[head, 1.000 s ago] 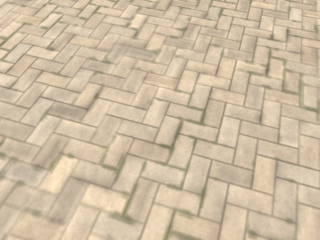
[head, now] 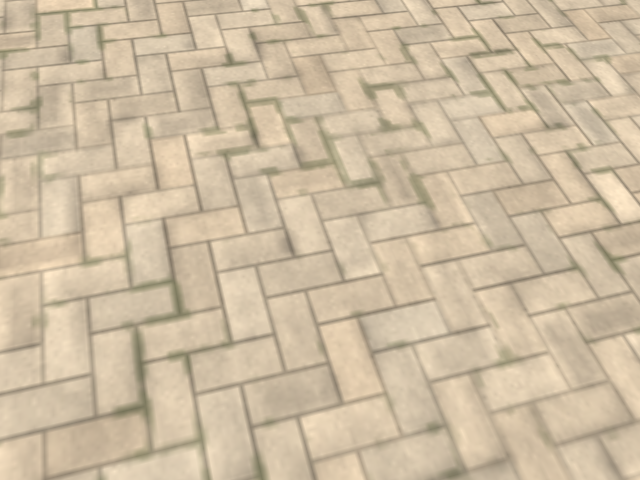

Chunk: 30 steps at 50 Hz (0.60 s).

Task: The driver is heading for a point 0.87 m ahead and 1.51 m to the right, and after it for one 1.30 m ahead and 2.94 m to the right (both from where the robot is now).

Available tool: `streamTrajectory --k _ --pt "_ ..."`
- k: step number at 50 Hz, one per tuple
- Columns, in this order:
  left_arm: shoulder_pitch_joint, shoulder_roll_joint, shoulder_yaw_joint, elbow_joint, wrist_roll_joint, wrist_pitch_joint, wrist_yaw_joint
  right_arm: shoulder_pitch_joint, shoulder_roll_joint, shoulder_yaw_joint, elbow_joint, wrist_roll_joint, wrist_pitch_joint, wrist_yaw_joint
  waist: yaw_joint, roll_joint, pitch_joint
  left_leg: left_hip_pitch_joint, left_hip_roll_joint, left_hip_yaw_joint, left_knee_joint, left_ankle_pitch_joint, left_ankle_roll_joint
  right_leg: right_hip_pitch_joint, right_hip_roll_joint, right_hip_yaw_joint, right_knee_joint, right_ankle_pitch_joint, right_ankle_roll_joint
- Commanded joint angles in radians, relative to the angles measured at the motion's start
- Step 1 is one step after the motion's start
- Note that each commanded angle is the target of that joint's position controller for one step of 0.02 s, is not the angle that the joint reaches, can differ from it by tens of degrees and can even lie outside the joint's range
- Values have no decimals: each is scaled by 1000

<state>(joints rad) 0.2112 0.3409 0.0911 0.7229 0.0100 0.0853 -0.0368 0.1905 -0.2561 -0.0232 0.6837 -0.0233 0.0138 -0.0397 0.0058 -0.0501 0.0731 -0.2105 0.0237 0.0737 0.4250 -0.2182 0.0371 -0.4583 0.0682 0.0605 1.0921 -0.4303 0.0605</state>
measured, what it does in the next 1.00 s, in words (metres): walks ahead, turning right: right foot, then left foot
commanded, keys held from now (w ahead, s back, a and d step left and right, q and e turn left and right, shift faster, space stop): e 0.22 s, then w+e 0.78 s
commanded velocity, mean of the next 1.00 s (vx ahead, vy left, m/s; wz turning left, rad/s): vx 0.28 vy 0.00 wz -0.60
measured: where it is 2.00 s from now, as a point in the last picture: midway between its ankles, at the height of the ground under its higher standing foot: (535, 439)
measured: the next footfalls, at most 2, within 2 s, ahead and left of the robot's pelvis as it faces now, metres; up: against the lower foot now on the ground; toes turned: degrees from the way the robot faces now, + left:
right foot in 0.22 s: +0.01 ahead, -0.12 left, +0.00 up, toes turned -9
left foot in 0.72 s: +0.26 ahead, +0.01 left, +0.00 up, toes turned -28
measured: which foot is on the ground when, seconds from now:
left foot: down 0.00-0.22, up 0.24-0.70, down 0.72-1.00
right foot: up 0.00-0.20, down 0.22-0.72, up 0.74-1.00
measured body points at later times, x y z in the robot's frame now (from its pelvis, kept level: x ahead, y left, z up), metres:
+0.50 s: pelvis +0.02 -0.05 +0.00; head +0.03 -0.08 +0.45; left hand +0.16 +0.21 -0.10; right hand +0.06 -0.36 -0.11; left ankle +0.11 +0.09 -0.69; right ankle -0.03 -0.11 -0.74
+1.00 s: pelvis +0.23 -0.09 +0.00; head +0.26 -0.09 +0.45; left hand +0.51 +0.04 -0.11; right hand +0.09 -0.34 -0.11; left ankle +0.22 +0.03 -0.74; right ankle +0.21 -0.24 -0.67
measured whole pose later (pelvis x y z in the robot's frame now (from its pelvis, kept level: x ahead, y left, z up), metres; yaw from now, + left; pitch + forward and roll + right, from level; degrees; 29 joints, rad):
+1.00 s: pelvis +0.23 -0.09 +0.00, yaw -35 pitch +2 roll +1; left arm 0.18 0.33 0.06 0.73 0.04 0.00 -0.07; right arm 0.38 -0.26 -0.04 0.80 -0.02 -0.08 0.00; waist -0.04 -0.07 0.02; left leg -0.04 -0.02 0.12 0.27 -0.26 0.03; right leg -0.66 -0.01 0.05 1.05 -0.19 -0.03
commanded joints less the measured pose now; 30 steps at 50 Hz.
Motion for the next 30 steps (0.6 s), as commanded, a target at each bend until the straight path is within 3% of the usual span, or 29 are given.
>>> streamTrajectory --k 1,6,8,9,10,11,12,13,14,15,17,20,30 --pt "-23 49 5 -80 0 -3 -8 51 -167 -51 -38 -2 -11 2 -30 211 -111 192 253 -151 -76 486 175 -69 -26 -35 -87 -11 3" --pt "-51 33 -10 -108 -10 -6 -14 34 -199 -66 -34 -8 -7 24 -35 248 -115 102 267 -82 -46 420 153 111 -43 -111 -317 -32 -40" --pt "-43 35 -11 -113 -11 -13 -13 35 -214 -72 -29 -3 -2 29 -28 247 -119 91 277 -72 -8 394 135 163 -38 -132 -423 -4 -60" --pt "-16 29 -12 -107 -6 -20 -10 22 -218 -74 -28 6 3 30 -2 226 -122 62 268 -45 40 357 107 226 -29 -142 -532 67 -76" --pt "15 36 -11 -95 5 -31 -1 30 -211 -74 -20 13 7 31 21 175 -127 2 249 -8 116 269 54 315 -23 -120 -668 180 -90" --pt "43 107 4 -92 22 -47 12 70 -172 -67 -21 7 13 36 25 -28 -124 -146 176 72 323 47 -18 417 -164 117 -812 232 -122" --pt "72 265 40 -114 9 -53 16 32 -91 -39 -102 -6 22 34 17 -260 -100 -423 -11 88 499 -441 -84 446 -437 522 -831 440 -265" --pt "172 248 51 -83 3 -52 15 -36 -148 -49 -107 -17 35 23 100 -153 -137 -422 2 -75 625 -444 -74 427 -440 516 -826 334 -366" --pt "136 179 28 -71 6 -48 17 -41 -161 -55 -101 -7 36 32 61 -120 -71 -461 25 -103 646 -350 -62 397 -380 451 -852 97 -358" --pt "71 125 11 -76 4 -42 19 -41 -178 -62 -86 -1 26 44 33 -100 -7 -462 42 -111 605 -242 -53 341 -307 394 -903 -125 -314" --pt "27 92 -3 -85 1 -50 28 -12 -187 -69 -54 -21 11 61 15 -127 5 -443 32 -91 577 -123 -62 347 -226 349 -944 -108 -280" --pt "90 108 1 -56 0 -82 21 -10 -153 -63 -35 -22 2 72 15 -43 -32 -444 19 -91 538 -51 -73 396 -212 335 -936 -5 -286" --pt "221 140 16 -4 9 -118 23 -189 -127 -46 -82 -5 -32 70 82 -57 0 -388 -14 -104 228 -23 -93 361 -208 422 -871 58 -319"
Keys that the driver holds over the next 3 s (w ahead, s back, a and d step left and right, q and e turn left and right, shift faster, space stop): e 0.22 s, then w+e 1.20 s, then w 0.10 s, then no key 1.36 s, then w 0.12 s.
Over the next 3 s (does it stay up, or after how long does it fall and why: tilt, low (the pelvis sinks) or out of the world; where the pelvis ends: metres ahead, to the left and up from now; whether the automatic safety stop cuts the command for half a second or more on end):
stays up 0.57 -0.50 0.00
